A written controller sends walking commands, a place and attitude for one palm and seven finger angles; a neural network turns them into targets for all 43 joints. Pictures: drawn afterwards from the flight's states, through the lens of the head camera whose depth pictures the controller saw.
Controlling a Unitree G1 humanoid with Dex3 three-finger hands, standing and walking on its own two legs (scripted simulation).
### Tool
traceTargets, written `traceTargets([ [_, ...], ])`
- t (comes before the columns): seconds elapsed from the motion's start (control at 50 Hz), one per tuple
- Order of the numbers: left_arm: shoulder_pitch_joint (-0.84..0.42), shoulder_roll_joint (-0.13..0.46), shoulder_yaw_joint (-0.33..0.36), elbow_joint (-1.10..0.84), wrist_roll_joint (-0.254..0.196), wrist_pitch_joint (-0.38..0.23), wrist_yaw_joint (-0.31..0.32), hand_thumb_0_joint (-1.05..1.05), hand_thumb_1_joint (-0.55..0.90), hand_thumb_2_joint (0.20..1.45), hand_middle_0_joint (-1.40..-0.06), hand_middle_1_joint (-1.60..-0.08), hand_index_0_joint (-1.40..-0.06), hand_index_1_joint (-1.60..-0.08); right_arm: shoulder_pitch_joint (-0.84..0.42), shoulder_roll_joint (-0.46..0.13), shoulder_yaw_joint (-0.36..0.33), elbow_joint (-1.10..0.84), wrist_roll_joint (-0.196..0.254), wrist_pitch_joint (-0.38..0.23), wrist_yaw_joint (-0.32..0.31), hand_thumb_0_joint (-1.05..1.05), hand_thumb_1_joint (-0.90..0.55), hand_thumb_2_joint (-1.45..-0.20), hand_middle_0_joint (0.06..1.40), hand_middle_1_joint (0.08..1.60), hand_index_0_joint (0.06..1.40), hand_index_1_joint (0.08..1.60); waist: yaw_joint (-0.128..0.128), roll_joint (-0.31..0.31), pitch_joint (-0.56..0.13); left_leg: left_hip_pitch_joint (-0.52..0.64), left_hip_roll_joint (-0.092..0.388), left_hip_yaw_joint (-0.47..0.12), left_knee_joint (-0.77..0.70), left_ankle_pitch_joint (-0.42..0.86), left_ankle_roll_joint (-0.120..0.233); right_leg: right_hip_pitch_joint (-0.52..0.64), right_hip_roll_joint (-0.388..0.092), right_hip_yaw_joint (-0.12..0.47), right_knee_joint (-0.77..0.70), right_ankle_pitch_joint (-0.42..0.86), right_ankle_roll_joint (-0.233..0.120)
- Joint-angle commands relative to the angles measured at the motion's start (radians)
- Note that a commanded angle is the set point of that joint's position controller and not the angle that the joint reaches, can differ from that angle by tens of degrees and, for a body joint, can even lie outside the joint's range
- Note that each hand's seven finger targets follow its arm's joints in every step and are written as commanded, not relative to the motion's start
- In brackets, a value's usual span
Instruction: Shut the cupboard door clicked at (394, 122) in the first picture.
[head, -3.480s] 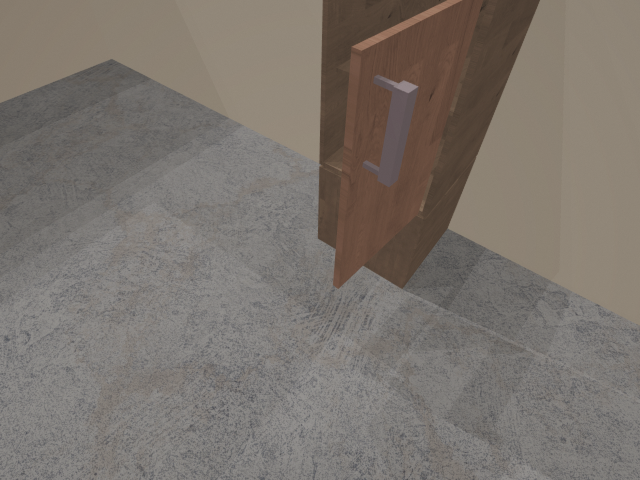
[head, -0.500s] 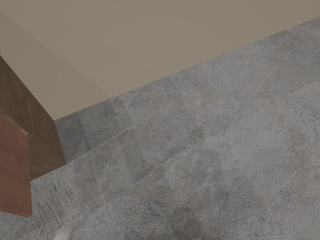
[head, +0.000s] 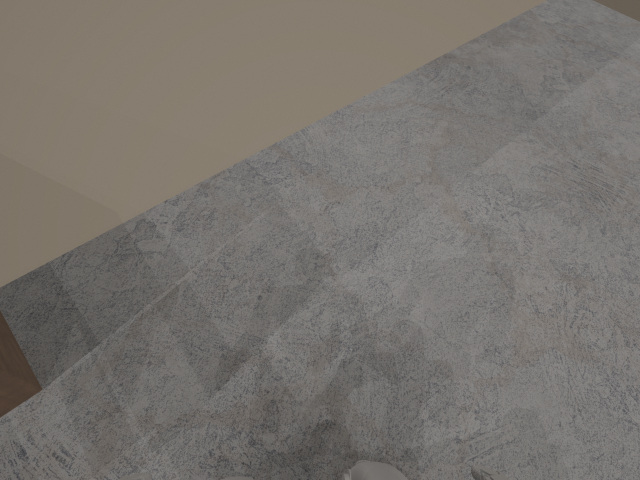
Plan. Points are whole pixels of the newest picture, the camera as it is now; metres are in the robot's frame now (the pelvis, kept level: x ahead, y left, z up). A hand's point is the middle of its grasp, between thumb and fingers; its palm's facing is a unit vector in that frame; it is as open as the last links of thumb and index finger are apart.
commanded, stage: walk around to get in front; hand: left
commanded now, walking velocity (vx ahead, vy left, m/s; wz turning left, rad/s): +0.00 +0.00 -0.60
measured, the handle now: out of the picture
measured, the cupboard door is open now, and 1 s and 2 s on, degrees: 85 85 85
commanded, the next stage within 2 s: none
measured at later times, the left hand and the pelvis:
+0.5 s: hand (234, 435) +0.18 +0.12 -0.15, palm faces -0.29 -0.93 -0.25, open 7.4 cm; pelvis +0.03 -0.04 +0.00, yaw -17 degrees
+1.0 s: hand (307, 321) +0.37 +0.04 -0.16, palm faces -0.57 -0.81 -0.14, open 7.4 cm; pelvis +0.17 -0.06 +0.00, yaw -35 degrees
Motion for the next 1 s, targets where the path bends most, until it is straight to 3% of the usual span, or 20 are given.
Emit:
traceTargets([
  [0.0,-0.023,0.05,0.011,-0.102,0.004,-0.02,-0.018,0.0,0.9,0.9,-0.2,-0.3,-0.2,-0.3,0.073,-0.201,-0.062,-0.059,-0.001,-0.018,-0.024,0.0,-0.9,-0.9,0.2,0.3,0.2,0.3,-0.024,0.247,-0.135,0.266,0.263,-0.091,-0.161,0.77,0.096,-0.151,-0.081,-0.041,0.122,0.056,0.028],
  [0.16,-0.103,0.022,-0.005,-0.129,0.004,-0.026,-0.028,0.0,0.9,0.9,-0.2,-0.3,-0.2,-0.3,0.142,-0.234,-0.085,-0.021,-0.003,-0.011,-0.005,0.0,-0.9,-0.9,0.2,0.3,0.2,0.3,-0.063,0.304,-0.124,0.239,0.282,0.023,-0.123,0.692,0.076,0.022,-0.066,-0.147,-0.285,0.108,-0.004],
  [0.22,-0.006,0.051,0.003,-0.104,0.005,-0.034,-0.023,0.0,0.9,0.9,-0.2,-0.3,-0.2,-0.3,0.098,-0.247,-0.09,-0.03,0.002,-0.005,0.003,0.0,-0.9,-0.9,0.2,0.3,0.2,0.3,-0.001,0.243,-0.139,0.136,0.274,0.058,0.003,0.569,0.021,0.221,-0.052,-0.161,-0.497,0.277,-0.035],
  [0.24,0.082,0.097,0.013,-0.078,0.009,-0.043,-0.016,0.0,0.9,0.9,-0.2,-0.3,-0.2,-0.3,0.08,-0.233,-0.089,-0.04,0.012,-0.004,0.009,0.0,-0.9,-0.9,0.2,0.3,0.2,0.3,0.049,0.131,-0.176,0.031,0.234,0.091,0.154,0.49,-0.02,0.388,-0.096,-0.101,-0.599,0.441,-0.066],
  [0.26,0.169,0.215,0.038,-0.053,0.017,-0.057,0.001,0.0,0.9,0.9,-0.2,-0.3,-0.2,-0.3,0.044,-0.152,-0.069,-0.081,0.022,-0.002,0.014,0.0,-0.9,-0.9,0.2,0.3,0.2,0.3,0.092,-0.231,-0.207,-0.234,0.084,0.146,0.408,-0.058,-0.081,0.563,-0.358,0.258,-0.668,0.782,-0.166],
  [0.28,0.206,0.268,0.047,-0.036,-0.003,-0.056,0.016,0.0,0.9,0.9,-0.2,-0.3,-0.2,-0.3,0.0,-0.158,-0.06,-0.107,0.022,0.012,0.007,0.0,-0.9,-0.9,0.2,0.3,0.2,0.3,0.107,-0.277,-0.212,-0.334,0.01,0.01,0.589,-0.37,-0.097,0.527,-0.472,0.392,-0.667,1.018,-0.273],
  [0.3,0.169,0.24,0.041,-0.045,-0.007,-0.052,0.026,0.0,0.9,0.9,-0.2,-0.3,-0.2,-0.3,0.019,-0.164,-0.06,-0.096,0.023,0.022,0.004,0.0,-0.9,-0.9,0.2,0.3,0.2,0.3,0.078,-0.172,-0.182,-0.338,0.051,-0.09,0.637,-0.295,-0.085,0.473,-0.461,0.333,-0.681,0.851,-0.292],
  [0.34,0.034,0.177,0.028,-0.081,-0.002,-0.047,0.038,0.0,0.9,0.9,-0.2,-0.3,-0.2,-0.3,0.003,-0.154,-0.063,-0.059,0.021,0.028,0.007,0.0,-0.9,-0.9,0.2,0.3,0.2,0.3,0.023,-0.177,-0.116,-0.349,0.07,-0.104,0.644,-0.166,-0.094,0.364,-0.35,0.266,-0.708,0.644,-0.242],
  [0.4,-0.035,0.147,0.014,-0.104,0.003,-0.055,0.03,0.0,0.9,0.9,-0.2,-0.3,-0.2,-0.3,0.056,-0.14,-0.065,-0.029,0.009,0.036,0.021,0.0,-0.9,-0.9,0.2,0.3,0.2,0.3,-0.028,-0.1,-0.126,-0.231,0.045,-0.08,0.556,-0.054,-0.106,0.245,-0.27,0.175,-0.741,0.444,-0.197],
  [0.48,0.017,0.161,0.019,-0.085,0.005,-0.065,0.013,0.0,0.9,0.9,-0.2,-0.3,-0.2,-0.3,0.016,-0.135,-0.067,-0.038,0.004,0.021,0.031,0.0,-0.9,-0.9,0.2,0.3,0.2,0.3,-0.004,-0.071,-0.095,-0.23,0.014,-0.053,0.387,-0.036,-0.111,0.246,-0.248,0.229,-0.794,0.183,-0.209],
  [0.56,0.045,0.171,0.03,-0.069,0.009,-0.073,0.002,0.0,0.9,0.9,-0.2,-0.3,-0.2,-0.3,-0.016,-0.127,-0.064,-0.06,0.01,-0.013,0.031,0.0,-0.9,-0.9,0.2,0.3,0.2,0.3,0.017,-0.108,-0.079,-0.163,-0.024,-0.042,0.175,-0.097,-0.093,0.243,-0.254,0.306,-0.784,0.129,-0.236],
  [0.6,0.029,0.16,0.031,-0.065,0.008,-0.074,0.0,0.0,0.9,0.9,-0.2,-0.3,-0.2,-0.3,0.046,-0.122,-0.064,-0.041,0.012,-0.029,0.026,0.0,-0.9,-0.9,0.2,0.3,0.2,0.3,-0.015,-0.094,-0.096,-0.025,-0.044,-0.034,0.028,-0.053,-0.085,0.188,-0.227,0.319,-0.729,0.125,-0.215],
  [0.62,-0.005,0.148,0.03,-0.071,0.002,-0.073,-0.002,0.0,0.9,0.9,-0.2,-0.3,-0.2,-0.3,0.118,-0.132,-0.064,-0.017,0.011,-0.039,0.02,0.0,-0.9,-0.9,0.2,0.3,0.2,0.3,-0.058,-0.063,-0.103,0.122,-0.05,-0.018,-0.082,0.015,-0.081,0.087,-0.196,0.286,-0.686,0.081,-0.187],
  [0.64,-0.019,0.094,0.018,-0.085,-0.002,-0.074,-0.007,0.0,0.9,0.9,-0.2,-0.3,-0.2,-0.3,0.201,-0.179,-0.072,0.014,0.007,-0.051,0.008,0.0,-0.9,-0.9,0.2,0.3,0.2,0.3,-0.097,0.068,-0.131,0.315,0.03,-0.087,-0.194,-0.025,-0.058,-0.057,-0.119,0.218,-0.563,0.058,-0.137],
  [0.66,-0.016,0.015,0.003,-0.107,-0.014,-0.072,-0.017,0.0,0.9,0.9,-0.2,-0.3,-0.2,-0.3,0.297,-0.29,-0.098,0.034,-0.014,-0.057,0.001,0.0,-0.9,-0.9,0.2,0.3,0.2,0.3,-0.138,0.405,-0.163,0.437,0.32,-0.459,-0.326,-0.248,0.028,-0.259,0.038,0.038,-0.236,-0.059,-0.068],
  [0.68,-0.098,0.035,0.001,-0.142,0.0,-0.078,-0.019,0.0,0.9,0.9,-0.2,-0.3,-0.2,-0.3,0.343,-0.316,-0.096,0.036,-0.015,-0.054,-0.005,0.0,-0.9,-0.9,0.2,0.3,0.2,0.3,-0.159,0.372,-0.117,0.373,0.474,-0.602,-0.395,-0.252,0.111,-0.338,-0.022,0.01,-0.02,-0.076,-0.057],
  [0.7,-0.112,0.054,0.005,-0.148,0.01,-0.084,-0.029,0.0,0.9,0.9,-0.2,-0.3,-0.2,-0.3,0.302,-0.281,-0.083,0.011,-0.009,-0.052,-0.004,0.0,-0.9,-0.9,0.2,0.3,0.2,0.3,-0.131,0.217,-0.06,0.317,0.466,-0.535,-0.388,-0.147,0.135,-0.342,-0.091,0.025,0.064,0.01,-0.054],
  [0.74,-0.061,0.035,0.013,-0.084,0.022,-0.08,-0.039,0.0,0.9,0.9,-0.2,-0.3,-0.2,-0.3,0.233,-0.184,-0.054,0.009,-0.011,-0.066,-0.004,0.0,-0.9,-0.9,0.2,0.3,0.2,0.3,-0.07,0.222,-0.037,0.275,0.321,-0.308,-0.333,0.203,0.042,-0.316,-0.098,0.002,0.194,0.174,-0.036],
  [0.8,-0.02,-0.013,0.0,-0.058,0.014,-0.066,-0.044,0.0,0.9,0.9,-0.2,-0.3,-0.2,-0.3,0.264,-0.136,-0.037,0.032,0.0,-0.08,-0.012,0.0,-0.9,-0.9,0.2,0.3,0.2,0.3,-0.046,0.219,-0.066,0.338,0.245,-0.045,-0.255,0.639,-0.029,-0.319,-0.093,-0.053,0.253,0.251,-0.028],
  [0.98,-0.243,-0.065,-0.028,-0.119,0.011,-0.059,-0.054,0.0,0.9,0.9,-0.2,-0.3,-0.2,-0.3,0.398,-0.112,-0.031,0.113,-0.01,-0.078,-0.009,0.0,-0.9,-0.9,0.2,0.3,0.2,0.3,-0.088,0.215,0.048,0.348,0.256,0.11,-0.313,0.643,0.036,-0.327,-0.105,-0.158,-0.135,0.356,-0.053],
])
